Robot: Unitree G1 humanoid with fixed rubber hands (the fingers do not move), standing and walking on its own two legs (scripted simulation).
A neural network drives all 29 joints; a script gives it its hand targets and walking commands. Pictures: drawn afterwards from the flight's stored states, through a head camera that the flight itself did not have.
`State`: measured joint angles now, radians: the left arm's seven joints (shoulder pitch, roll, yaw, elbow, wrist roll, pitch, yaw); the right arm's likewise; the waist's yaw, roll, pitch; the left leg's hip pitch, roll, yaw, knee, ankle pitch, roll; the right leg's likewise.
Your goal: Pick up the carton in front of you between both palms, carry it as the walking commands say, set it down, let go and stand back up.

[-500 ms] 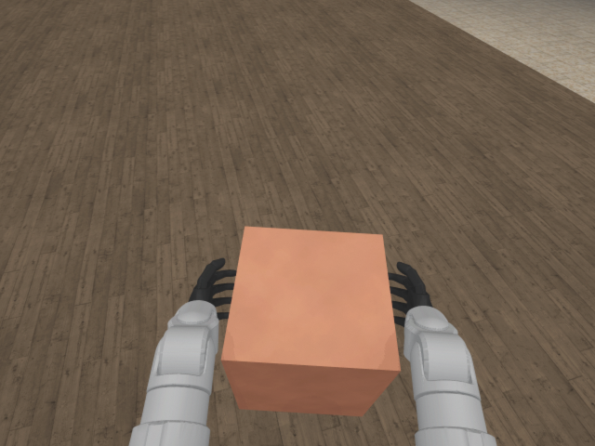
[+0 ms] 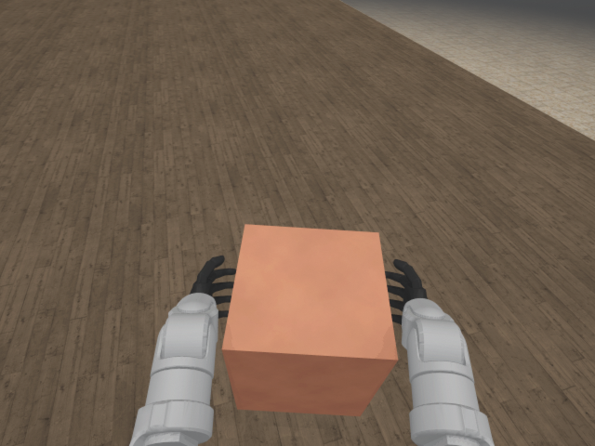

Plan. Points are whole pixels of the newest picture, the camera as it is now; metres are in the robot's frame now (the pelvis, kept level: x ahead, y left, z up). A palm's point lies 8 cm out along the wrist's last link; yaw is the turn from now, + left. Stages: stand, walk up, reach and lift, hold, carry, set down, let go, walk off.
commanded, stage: set down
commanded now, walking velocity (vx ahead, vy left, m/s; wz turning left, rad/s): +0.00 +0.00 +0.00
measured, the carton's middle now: (305, 324) +0.31 +0.00 -0.04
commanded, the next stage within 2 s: none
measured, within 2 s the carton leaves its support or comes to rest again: neither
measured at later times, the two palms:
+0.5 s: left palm (211, 314) +0.35 +0.16 -0.07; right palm (378, 315) +0.35 -0.13 -0.06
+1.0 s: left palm (219, 330) +0.41 +0.18 -0.23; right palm (354, 338) +0.40 -0.12 -0.23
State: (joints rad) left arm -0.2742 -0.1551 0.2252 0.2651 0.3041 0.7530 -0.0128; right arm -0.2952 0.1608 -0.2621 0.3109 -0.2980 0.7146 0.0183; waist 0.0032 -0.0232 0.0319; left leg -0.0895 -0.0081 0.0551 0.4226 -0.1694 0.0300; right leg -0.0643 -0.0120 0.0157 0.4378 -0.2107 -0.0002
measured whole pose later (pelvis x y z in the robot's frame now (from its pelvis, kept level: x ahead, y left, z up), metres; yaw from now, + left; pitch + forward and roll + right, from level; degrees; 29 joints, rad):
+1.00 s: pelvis -0.03 -0.01 -0.16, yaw +0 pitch +38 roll -3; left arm -0.88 0.01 0.45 0.65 0.32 0.29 -0.07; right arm -0.79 0.22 -0.53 0.50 -0.25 0.26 -0.12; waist 0.01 -0.04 -0.13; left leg -1.60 0.01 -0.01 1.33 -0.40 0.02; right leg -1.55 0.03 -0.01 1.33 -0.45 0.01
